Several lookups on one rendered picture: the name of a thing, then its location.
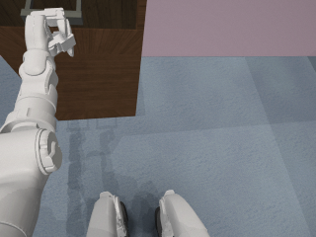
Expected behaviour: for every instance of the robot left hand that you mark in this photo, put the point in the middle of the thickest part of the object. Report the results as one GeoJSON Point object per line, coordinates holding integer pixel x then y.
{"type": "Point", "coordinates": [38, 34]}

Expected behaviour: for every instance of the left robot upper arm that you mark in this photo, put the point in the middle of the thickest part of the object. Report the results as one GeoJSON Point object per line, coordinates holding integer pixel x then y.
{"type": "Point", "coordinates": [27, 158]}

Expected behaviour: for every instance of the cabinet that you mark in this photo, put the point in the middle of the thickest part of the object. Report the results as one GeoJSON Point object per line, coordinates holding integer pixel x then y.
{"type": "Point", "coordinates": [101, 80]}

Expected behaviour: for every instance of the robot left shin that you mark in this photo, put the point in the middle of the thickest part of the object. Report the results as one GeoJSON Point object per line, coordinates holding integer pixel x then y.
{"type": "Point", "coordinates": [120, 225]}

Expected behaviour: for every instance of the left robot foot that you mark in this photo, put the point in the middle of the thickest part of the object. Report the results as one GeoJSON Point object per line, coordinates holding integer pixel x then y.
{"type": "Point", "coordinates": [125, 218]}

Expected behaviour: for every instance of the drawer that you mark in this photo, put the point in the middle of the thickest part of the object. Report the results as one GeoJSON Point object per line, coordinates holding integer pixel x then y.
{"type": "Point", "coordinates": [97, 14]}

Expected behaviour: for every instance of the robot left forearm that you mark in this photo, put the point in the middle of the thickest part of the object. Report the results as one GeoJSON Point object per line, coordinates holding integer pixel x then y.
{"type": "Point", "coordinates": [36, 103]}

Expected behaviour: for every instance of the handle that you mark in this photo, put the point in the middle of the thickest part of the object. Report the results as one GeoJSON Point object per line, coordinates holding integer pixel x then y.
{"type": "Point", "coordinates": [74, 17]}

